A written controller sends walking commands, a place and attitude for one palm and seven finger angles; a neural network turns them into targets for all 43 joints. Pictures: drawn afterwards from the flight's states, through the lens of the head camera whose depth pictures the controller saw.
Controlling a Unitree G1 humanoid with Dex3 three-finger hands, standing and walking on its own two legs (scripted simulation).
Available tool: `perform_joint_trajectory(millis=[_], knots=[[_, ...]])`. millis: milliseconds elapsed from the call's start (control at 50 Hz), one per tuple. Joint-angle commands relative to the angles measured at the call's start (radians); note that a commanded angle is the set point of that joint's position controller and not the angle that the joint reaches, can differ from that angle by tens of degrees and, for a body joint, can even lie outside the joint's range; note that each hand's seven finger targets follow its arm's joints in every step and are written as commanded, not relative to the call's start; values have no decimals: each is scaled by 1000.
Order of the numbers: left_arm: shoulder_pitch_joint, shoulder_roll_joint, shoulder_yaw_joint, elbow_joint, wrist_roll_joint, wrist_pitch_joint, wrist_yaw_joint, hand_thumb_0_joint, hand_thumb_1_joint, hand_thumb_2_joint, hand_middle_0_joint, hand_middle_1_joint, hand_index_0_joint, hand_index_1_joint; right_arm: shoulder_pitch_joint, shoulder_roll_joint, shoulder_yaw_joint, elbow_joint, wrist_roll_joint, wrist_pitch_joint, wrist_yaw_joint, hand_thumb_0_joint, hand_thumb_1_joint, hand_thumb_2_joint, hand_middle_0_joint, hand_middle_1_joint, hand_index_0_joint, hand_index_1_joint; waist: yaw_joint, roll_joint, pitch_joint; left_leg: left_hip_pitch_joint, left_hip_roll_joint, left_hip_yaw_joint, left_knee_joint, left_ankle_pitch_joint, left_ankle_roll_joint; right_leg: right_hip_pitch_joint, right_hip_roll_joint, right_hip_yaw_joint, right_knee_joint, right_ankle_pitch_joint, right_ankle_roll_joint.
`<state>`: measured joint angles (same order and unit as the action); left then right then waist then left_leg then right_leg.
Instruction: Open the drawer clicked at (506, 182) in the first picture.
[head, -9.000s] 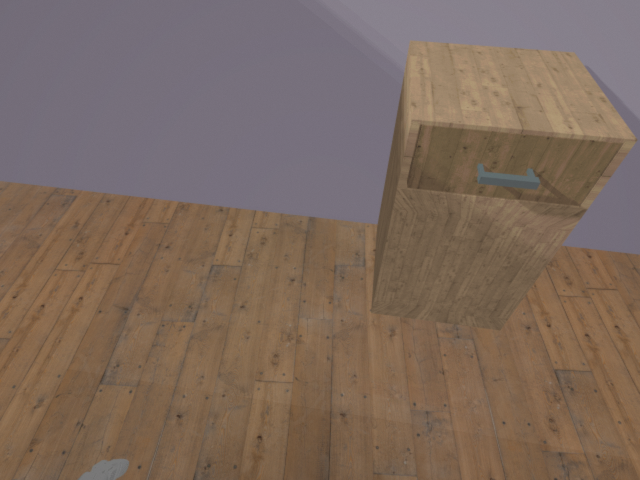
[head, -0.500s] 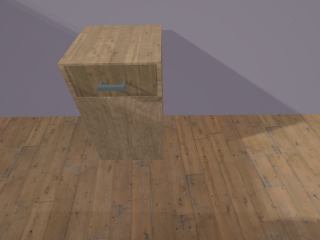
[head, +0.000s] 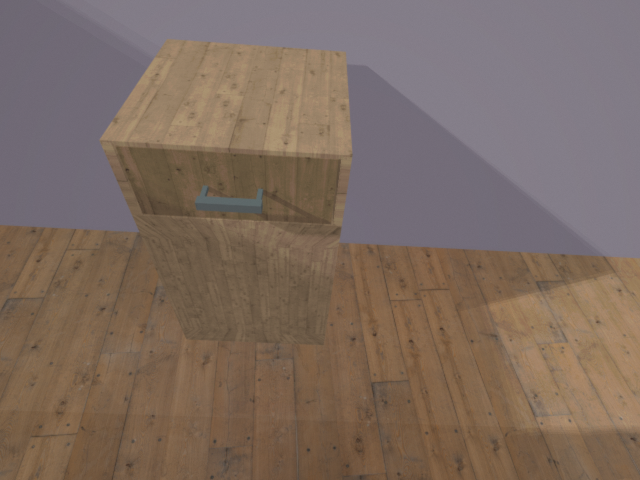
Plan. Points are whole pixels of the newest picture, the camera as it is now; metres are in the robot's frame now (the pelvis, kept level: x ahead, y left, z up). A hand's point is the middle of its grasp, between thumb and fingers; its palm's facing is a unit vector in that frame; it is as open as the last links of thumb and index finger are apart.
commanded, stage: take the last steps up to it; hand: left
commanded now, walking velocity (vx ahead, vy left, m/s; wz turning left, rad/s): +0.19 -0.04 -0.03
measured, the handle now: (231, 198) +0.62 +0.22 -0.07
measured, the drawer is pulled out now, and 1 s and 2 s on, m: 0.00 0.00 0.00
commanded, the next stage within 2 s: come to a stop and stand still in 0.10 s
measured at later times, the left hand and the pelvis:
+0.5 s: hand (247, 422) +0.23 +0.12 -0.16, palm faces +0.02 -0.98 -0.22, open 7.3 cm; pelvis +0.12 -0.04 +0.00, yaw +1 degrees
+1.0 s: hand out of the picture +0.11 +0.22 -0.16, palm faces +0.03 -0.96 -0.28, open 7.4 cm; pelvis +0.10 +0.03 +0.00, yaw -1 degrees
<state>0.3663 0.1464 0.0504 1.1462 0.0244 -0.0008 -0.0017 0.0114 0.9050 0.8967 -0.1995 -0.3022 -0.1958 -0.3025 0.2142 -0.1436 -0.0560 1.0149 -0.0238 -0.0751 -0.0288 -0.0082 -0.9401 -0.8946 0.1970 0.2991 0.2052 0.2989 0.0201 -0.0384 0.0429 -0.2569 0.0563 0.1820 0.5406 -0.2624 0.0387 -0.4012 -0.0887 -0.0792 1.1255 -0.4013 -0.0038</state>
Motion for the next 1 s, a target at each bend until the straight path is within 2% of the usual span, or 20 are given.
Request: perform_joint_trajectory(millis=[0, 180, 240, 260, 280, 300, 320, 360, 400, 600, 620, 640, 660, 680, 700, 740, 820, 860, 920, 980], knots=[[5, 17, 7, -81, 6, -17, -7, 0, 900, 900, -200, -300, -200, -300, 136, -102, -3, 20, 2, -8, -2, 0, -900, -900, 200, 300, 200, 300, -14, 139, 11, 85, 254, -225, -351, 203, 110, -152, -51, 37, -19, 116, 22], [-175, 40, 7, -167, -2, -9, -8, 0, 900, 900, -200, -300, -200, -300, 181, -125, -12, 54, -5, 19, 4, 0, -900, -900, 200, 300, 200, 300, -40, 149, 74, 104, 247, -151, -295, 303, 127, -62, -13, -17, -391, 156, 14], [-89, 43, 2, -135, -3, -23, 4, 0, 900, 900, -200, -300, -200, -300, 160, -111, 3, 70, -2, 31, -4, 0, -900, -900, 200, 300, 200, 300, 15, 86, 19, 85, 172, -93, -108, 438, 53, 171, 26, -43, -632, 337, 13], [-21, 101, 7, -111, -2, -34, 15, 0, 900, 900, -200, -300, -200, -300, 181, -83, 10, 78, 7, 29, -2, 0, -900, -900, 200, 300, 200, 300, 37, 8, -41, 38, 122, -68, -16, 352, 2, 316, -31, 24, -682, 581, 9], [-3, 167, 13, -101, -4, -38, 29, 0, 900, 900, -200, -300, -200, -300, 228, -45, 15, 80, 17, 35, 3, 0, -900, -900, 200, 300, 200, 300, 17, -97, -109, -69, 43, -45, 75, 41, -41, 445, -192, 202, -674, 896, -50], [8, 209, 16, -102, -11, -35, 31, 0, 900, 900, -200, -300, -200, -300, 262, -40, 9, 84, 24, 54, -2, 0, -900, -900, 200, 300, 200, 300, 1, -99, -131, -43, -11, -58, 192, -286, -63, 417, -303, 232, -695, 1112, -147], [-26, 228, 26, -110, -12, -37, 36, 0, 900, 900, -200, -300, -200, -300, 259, -43, 5, 78, 29, 76, -6, 0, -900, -900, 200, 300, 200, 300, 0, -219, -183, -37, -5, -102, 323, -383, -66, 383, -327, 260, -706, 1163, -199], [-100, 195, 25, -133, -6, -20, 50, 0, 900, 900, -200, -300, -200, -300, 192, -60, -1, 64, 27, 93, -10, 0, -900, -900, 200, 300, 200, 300, 7, -144, -137, -94, -7, -181, 461, -370, -61, 323, -326, 248, -711, 1087, -239], [-167, 186, 31, -163, 1, -1, 59, 0, 900, 900, -200, -300, -200, -300, 162, -42, -3, 57, 24, 108, -7, 0, -900, -900, 200, 300, 200, 300, -6, -56, -106, -106, -17, -190, 496, -313, -64, 244, -296, 186, -726, 954, -214], [-215, 201, 46, -210, 15, 19, 46, 0, 900, 900, -200, -300, -200, -300, 147, -58, -7, -22, 11, 108, 15, 0, -900, -900, 200, 300, 200, 300, -23, -125, -152, -34, -38, -140, 171, -166, -68, 188, -216, 168, -786, 372, -158], [-178, 242, 32, -231, 4, 7, 88, 0, 900, 900, -200, -300, -200, -300, 172, -150, -28, -92, 24, 84, 12, 0, -900, -900, 200, 300, 200, 300, -76, 39, -358, 10, -56, -87, 58, -157, -85, 380, -237, 248, -629, 733, -141], [-163, 239, 27, -258, -4, 15, 83, 0, 900, 900, -200, -300, -200, -300, 133, -101, -16, -130, 15, 80, 11, 0, -900, -900, 200, 300, 200, 300, -47, 63, -323, 50, -45, -94, -114, -67, -61, 289, -187, 171, -557, 453, -116], [-169, 177, 10, -252, -13, 21, 72, 0, 900, 900, -200, -300, -200, -300, 131, -130, -12, -137, 8, 77, 10, 0, -900, -900, 200, 300, 200, 300, -53, 180, -230, 80, 13, -141, -181, 13, -40, 167, -106, 77, -517, 259, -68], [-150, 128, -7, -258, -14, 37, 55, 0, 900, 900, -200, -300, -200, -300, 109, -184, -13, -179, -5, 82, 14, 0, -900, -900, 200, 300, 200, 300, -37, 311, -114, -24, 164, -310, -235, -5, 21, 52, -12, -16, -465, 23, -16], [-155, 118, -7, -270, -11, 47, 46, 0, 900, 900, -200, -300, -200, -300, 32, -209, -14, -215, -12, 92, 13, 0, -900, -900, 200, 300, 200, 300, -17, 276, 9, -145, 206, -352, -277, -42, 77, 21, 45, -13, -412, 1, -10], [-155, 120, -9, -266, -2, 51, 34, 0, 900, 900, -200, -300, -200, -300, -11, -193, -3, -227, -8, 88, 8, 0, -900, -900, 200, 300, 200, 300, -13, 241, 108, -213, 170, -336, -287, 11, 87, 13, 62, 46, -297, 7, -16], [-63, 119, -19, -247, -7, 19, 21, 0, 900, 900, -200, -300, -200, -300, -3, -186, 16, -218, 0, 78, 7, 0, -900, -900, 200, 300, 200, 300, 12, 103, 54, -111, 114, -259, -182, 31, 65, 114, 55, 73, -542, 151, -20], [-59, 147, -29, -240, -7, -3, 25, 0, 900, 900, -200, -300, -200, -300, 49, -158, 26, -202, 11, 69, 7, 0, -900, -900, 200, 300, 200, 300, -23, 28, 27, -54, 30, -229, -143, -42, 26, 115, -11, 201, -686, 227, -55], [-97, 149, -31, -231, -12, -13, 27, 0, 900, 900, -200, -300, -200, -300, 110, -165, 30, -153, 11, 67, 9, 0, -900, -900, 200, 300, 200, 300, -53, -84, -8, 28, 29, -229, -170, -53, 20, 91, -8, 201, -709, 172, -55], [-84, 134, -36, -216, -11, -11, 30, 0, 900, 900, -200, -300, -200, -300, 119, -159, 35, -118, 11, 56, 10, 0, -900, -900, 200, 300, 200, 300, -47, 0, -2, 33, 45, -247, -231, -15, 23, 120, 8, 168, -698, 202, -43]])
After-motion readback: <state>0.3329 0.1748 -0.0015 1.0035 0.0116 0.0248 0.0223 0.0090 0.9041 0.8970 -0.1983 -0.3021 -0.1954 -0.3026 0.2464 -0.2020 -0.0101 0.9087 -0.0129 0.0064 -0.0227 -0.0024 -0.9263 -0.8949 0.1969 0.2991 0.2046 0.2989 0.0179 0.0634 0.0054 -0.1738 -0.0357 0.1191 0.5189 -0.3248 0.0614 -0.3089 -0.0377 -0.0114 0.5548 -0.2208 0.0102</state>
